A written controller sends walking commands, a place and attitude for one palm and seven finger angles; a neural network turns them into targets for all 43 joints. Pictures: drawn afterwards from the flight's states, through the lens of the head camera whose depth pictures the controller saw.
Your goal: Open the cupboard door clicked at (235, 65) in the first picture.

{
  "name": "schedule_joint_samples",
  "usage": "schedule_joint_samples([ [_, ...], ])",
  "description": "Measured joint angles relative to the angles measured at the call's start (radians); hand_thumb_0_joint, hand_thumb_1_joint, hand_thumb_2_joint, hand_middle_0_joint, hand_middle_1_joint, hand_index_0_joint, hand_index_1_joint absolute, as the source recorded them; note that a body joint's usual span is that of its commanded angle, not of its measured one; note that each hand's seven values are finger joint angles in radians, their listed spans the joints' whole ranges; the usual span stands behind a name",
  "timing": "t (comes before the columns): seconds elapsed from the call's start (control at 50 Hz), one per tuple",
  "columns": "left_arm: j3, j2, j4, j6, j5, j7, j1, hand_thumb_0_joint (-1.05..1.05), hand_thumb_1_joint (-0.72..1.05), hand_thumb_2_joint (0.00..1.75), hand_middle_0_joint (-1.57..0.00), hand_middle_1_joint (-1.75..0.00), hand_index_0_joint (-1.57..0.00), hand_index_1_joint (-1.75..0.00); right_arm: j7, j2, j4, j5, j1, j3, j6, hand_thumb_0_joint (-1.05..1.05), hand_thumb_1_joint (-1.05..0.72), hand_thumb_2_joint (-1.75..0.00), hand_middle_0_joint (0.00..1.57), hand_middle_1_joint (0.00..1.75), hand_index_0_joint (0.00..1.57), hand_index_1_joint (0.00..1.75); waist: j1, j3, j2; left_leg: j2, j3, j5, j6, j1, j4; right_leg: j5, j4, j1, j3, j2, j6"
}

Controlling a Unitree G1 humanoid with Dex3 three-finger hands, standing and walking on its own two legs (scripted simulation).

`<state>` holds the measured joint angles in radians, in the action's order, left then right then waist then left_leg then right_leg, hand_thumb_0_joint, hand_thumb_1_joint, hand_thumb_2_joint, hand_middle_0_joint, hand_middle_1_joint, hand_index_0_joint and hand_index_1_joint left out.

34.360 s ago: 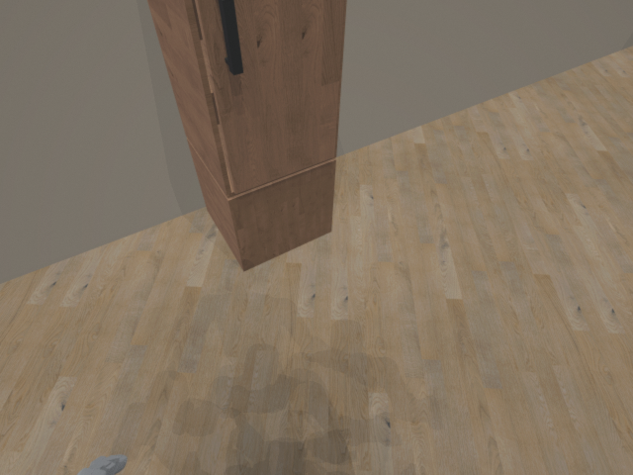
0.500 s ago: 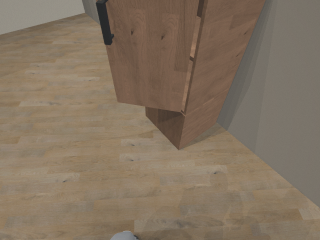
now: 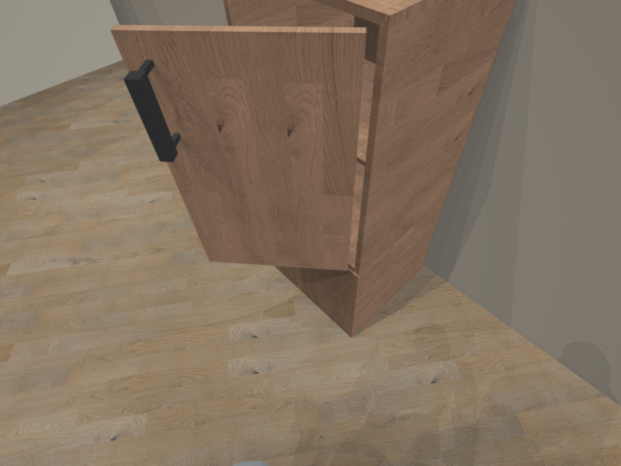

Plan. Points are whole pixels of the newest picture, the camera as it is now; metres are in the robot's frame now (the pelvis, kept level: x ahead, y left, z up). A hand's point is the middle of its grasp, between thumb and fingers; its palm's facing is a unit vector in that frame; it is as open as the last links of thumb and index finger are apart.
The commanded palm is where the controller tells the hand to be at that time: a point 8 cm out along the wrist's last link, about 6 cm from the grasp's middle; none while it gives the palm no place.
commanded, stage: come to a stop and stand still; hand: left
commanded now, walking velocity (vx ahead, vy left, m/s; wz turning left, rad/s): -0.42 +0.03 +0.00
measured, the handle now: (158, 112) +0.60 +0.28 +0.13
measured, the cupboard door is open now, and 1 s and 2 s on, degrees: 41 41 41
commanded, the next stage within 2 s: look again from close up in 0.86 s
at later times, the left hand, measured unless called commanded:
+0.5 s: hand out of the picture +0.10 +0.24 -0.18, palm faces -0.01 -0.98 -0.21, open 7.4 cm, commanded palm none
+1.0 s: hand out of the picture +0.00 +0.18 -0.18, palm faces -0.01 -0.98 -0.18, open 7.3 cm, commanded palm none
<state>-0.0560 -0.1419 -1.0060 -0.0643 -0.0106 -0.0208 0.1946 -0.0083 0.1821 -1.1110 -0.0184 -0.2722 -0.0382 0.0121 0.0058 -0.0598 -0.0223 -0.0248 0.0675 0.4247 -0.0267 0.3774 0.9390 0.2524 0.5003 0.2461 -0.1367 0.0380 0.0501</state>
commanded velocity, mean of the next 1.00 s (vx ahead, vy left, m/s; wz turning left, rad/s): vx -0.07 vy -0.05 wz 0.00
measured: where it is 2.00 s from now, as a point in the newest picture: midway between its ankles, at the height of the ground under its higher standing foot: outside the picture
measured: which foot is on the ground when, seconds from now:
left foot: up 0.00-0.18, down 0.20-1.00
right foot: down 0.00-0.20, up 0.22-0.58, down 0.60-1.00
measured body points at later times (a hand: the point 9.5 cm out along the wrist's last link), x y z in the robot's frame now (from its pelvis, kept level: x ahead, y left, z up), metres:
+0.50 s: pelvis +0.02 +0.04 +0.00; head +0.06 +0.06 +0.44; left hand +0.10 +0.29 -0.16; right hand +0.09 -0.20 -0.14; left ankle +0.10 +0.15 -0.74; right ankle -0.04 -0.10 -0.69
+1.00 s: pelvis +0.00 +0.02 +0.00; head +0.01 +0.02 +0.45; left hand +0.01 +0.24 -0.16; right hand -0.04 -0.20 -0.16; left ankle +0.05 +0.14 -0.74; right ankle -0.04 -0.11 -0.74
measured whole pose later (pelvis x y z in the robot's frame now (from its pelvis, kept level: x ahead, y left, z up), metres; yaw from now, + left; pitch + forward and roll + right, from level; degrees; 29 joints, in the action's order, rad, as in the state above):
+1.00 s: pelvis +0.00 +0.02 +0.00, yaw -2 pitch -1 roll -1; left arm -0.01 -0.14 -1.11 0.00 -0.01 -0.03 0.28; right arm -0.02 0.15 -1.12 -0.02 -0.31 -0.02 0.03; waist 0.01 -0.04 -0.02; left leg -0.04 0.01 0.18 -0.01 0.31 0.50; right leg 0.29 0.45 0.15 -0.03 0.01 -0.02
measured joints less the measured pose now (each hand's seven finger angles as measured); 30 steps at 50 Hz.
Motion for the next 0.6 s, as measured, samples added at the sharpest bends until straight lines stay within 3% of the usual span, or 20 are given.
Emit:
schedule_joint_samples([
  [0.14, 0.006, -0.028, -0.041, 0.053, -0.001, -0.005, 0.002, -0.01, 0.93, 0.90, -0.20, -0.30, -0.20, -0.30, -0.010, -0.018, 0.046, 0.009, 0.079, 0.002, 0.027, 0.00, -0.91, -0.90, 0.20, 0.30, 0.20, 0.30, -0.002, -0.022, 0.032, 0.005, -0.009, -0.096, -0.022, -0.007, -0.276, 0.019, -0.041, -0.071, 0.032, 0.013, -0.032],
  [0.18, 0.004, -0.033, -0.039, 0.070, 0.002, -0.006, 0.006, 0.00, 0.92, 0.90, -0.20, -0.30, -0.20, -0.30, -0.010, -0.012, 0.060, 0.007, 0.093, -0.001, 0.030, 0.00, -0.91, -0.90, 0.20, 0.30, 0.20, 0.30, -0.004, -0.028, 0.029, -0.002, -0.001, -0.252, -0.013, -0.035, -0.366, 0.055, 0.008, -0.068, 0.033, 0.010, -0.048],
  [0.2, 0.004, -0.034, -0.034, 0.078, 0.005, -0.006, 0.010, 0.00, 0.92, 0.90, -0.20, -0.30, -0.20, -0.30, -0.010, -0.005, 0.069, 0.005, 0.095, -0.003, 0.027, 0.00, -0.91, -0.90, 0.20, 0.30, 0.20, 0.30, -0.006, -0.024, 0.018, -0.015, -0.004, -0.332, 0.011, -0.042, -0.384, 0.079, 0.047, -0.055, 0.030, 0.002, -0.056],
  [0.26, 0.000, -0.060, -0.021, 0.103, 0.009, -0.016, -0.002, 0.00, 0.91, 0.90, -0.20, -0.30, -0.20, -0.30, -0.020, -0.016, 0.087, -0.004, 0.118, -0.001, 0.019, 0.00, -0.91, -0.90, 0.20, 0.30, 0.20, 0.30, -0.012, -0.033, 0.052, -0.004, 0.018, -0.195, 0.062, -0.031, -0.336, 0.292, 0.340, 0.050, 0.097, -0.010, -0.059],
  [0.32, -0.011, -0.072, -0.012, 0.119, 0.009, -0.016, -0.025, 0.00, 0.91, 0.90, -0.20, -0.30, -0.20, -0.30, -0.033, -0.018, 0.112, -0.011, 0.133, 0.003, 0.015, 0.00, -0.91, -0.90, 0.21, 0.30, 0.20, 0.30, -0.009, -0.038, 0.054, -0.006, 0.015, -0.196, 0.063, -0.020, -0.349, 0.324, 0.591, 0.142, 0.145, -0.046, -0.070],
  [0.36, -0.016, -0.076, 0.000, 0.125, 0.008, -0.010, -0.032, 0.00, 0.91, 0.90, -0.20, -0.30, -0.20, -0.30, -0.039, -0.017, 0.121, -0.013, 0.140, 0.005, 0.015, 0.00, -0.91, -0.90, 0.21, 0.30, 0.20, 0.30, -0.010, -0.036, 0.048, -0.011, 0.015, -0.217, 0.069, -0.019, -0.372, 0.298, 0.643, 0.168, 0.155, -0.053, -0.079],
  [0.46, -0.017, -0.079, 0.023, 0.136, -0.001, 0.008, -0.031, 0.00, 0.91, 0.90, -0.20, -0.30, -0.20, -0.30, -0.037, -0.007, 0.128, -0.016, 0.145, -0.001, 0.013, 0.00, -0.91, -0.90, 0.21, 0.30, 0.20, 0.30, -0.007, -0.022, 0.026, -0.035, 0.013, -0.260, 0.064, -0.013, -0.421, 0.269, 0.498, 0.133, 0.142, -0.036, -0.085],
  [0.52, -0.009, -0.074, 0.027, 0.132, -0.003, 0.016, -0.023, 0.00, 0.91, 0.90, -0.20, -0.30, -0.20, -0.30, -0.027, 0.005, 0.125, -0.017, 0.132, -0.008, 0.014, 0.00, -0.91, -0.90, 0.21, 0.30, 0.20, 0.30, 0.004, -0.011, 0.008, -0.047, 0.006, -0.281, 0.053, -0.005, -0.436, 0.249, 0.313, 0.063, 0.121, -0.023, -0.072],
  [0.6, 0.000, -0.075, 0.028, 0.107, -0.006, 0.018, 0.010, 0.00, 0.91, 0.90, -0.20, -0.30, -0.20, -0.30, -0.014, 0.014, 0.111, -0.007, 0.092, -0.019, 0.025, 0.00, -0.91, -0.90, 0.21, 0.30, 0.20, 0.30, 0.005, 0.018, 0.025, -0.031, 0.012, -0.277, 0.028, 0.023, -0.410, 0.097, 0.001, -0.059, 0.124, 0.000, -0.040],
])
